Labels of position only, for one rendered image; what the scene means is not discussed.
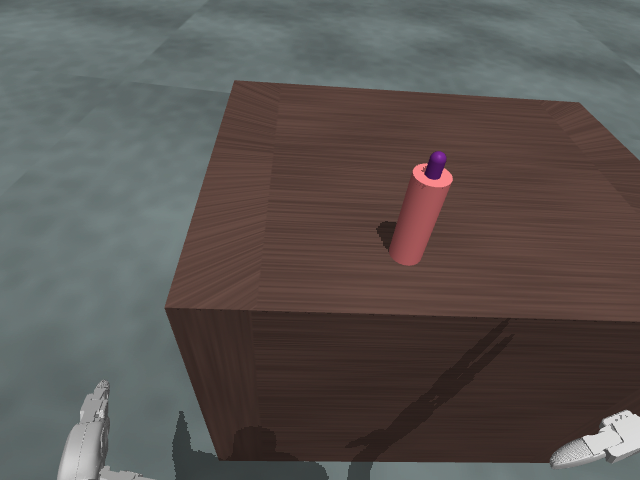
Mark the bottle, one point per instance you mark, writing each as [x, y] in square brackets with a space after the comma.
[424, 198]

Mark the left robot hand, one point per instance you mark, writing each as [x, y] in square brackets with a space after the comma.
[86, 447]

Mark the right robot hand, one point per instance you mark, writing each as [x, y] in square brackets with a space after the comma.
[617, 439]

